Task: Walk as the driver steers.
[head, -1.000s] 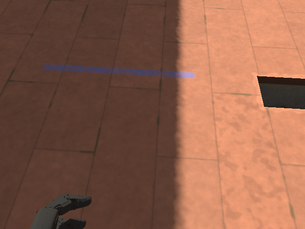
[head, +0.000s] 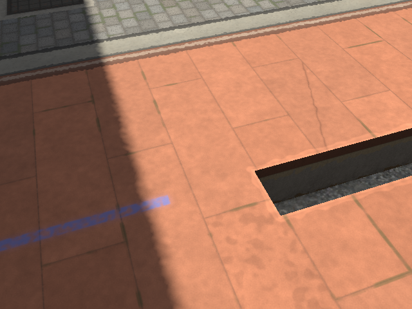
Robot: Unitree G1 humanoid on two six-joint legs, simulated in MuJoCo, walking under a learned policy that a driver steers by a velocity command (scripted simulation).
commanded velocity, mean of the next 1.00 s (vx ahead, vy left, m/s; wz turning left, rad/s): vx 0.96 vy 0.00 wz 0.41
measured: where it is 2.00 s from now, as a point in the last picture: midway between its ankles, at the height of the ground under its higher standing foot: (128, 129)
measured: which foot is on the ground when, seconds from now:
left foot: down 0.00-0.16, up 0.18-0.60, down 0.62-1.00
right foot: up 0.00-0.14, down 0.16-0.62, up 0.64-1.00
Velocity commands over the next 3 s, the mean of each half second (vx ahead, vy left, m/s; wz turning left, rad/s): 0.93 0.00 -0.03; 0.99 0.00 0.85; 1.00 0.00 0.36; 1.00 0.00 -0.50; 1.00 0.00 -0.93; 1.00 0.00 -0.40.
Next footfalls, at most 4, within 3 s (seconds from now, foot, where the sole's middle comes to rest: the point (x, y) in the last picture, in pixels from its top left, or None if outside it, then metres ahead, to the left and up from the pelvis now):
0.16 right None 0.22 -0.19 -0.78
0.62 left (245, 288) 0.64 -0.13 -0.78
1.02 right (250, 195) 1.03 -0.20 -0.78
1.48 left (153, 161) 1.25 0.20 -0.78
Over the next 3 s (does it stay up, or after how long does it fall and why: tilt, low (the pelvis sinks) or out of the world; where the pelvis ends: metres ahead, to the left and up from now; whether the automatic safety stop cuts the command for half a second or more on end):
stays up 2.40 0.40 -0.01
